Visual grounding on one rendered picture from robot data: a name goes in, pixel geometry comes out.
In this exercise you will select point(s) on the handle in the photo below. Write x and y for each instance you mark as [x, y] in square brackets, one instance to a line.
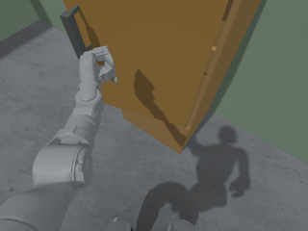
[73, 32]

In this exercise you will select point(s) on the robot left forearm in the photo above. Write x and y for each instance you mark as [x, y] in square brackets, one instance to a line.
[83, 123]

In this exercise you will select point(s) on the robot left upper arm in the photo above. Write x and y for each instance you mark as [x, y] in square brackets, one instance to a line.
[60, 171]

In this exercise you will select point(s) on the cupboard door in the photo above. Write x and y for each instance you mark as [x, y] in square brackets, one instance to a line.
[160, 50]

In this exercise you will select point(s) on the robot left thigh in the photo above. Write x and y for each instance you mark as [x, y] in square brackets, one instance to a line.
[118, 226]

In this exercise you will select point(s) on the robot left shin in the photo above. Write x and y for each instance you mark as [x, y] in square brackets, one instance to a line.
[118, 219]

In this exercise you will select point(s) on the left robot hand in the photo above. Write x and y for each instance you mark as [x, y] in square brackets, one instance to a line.
[89, 71]

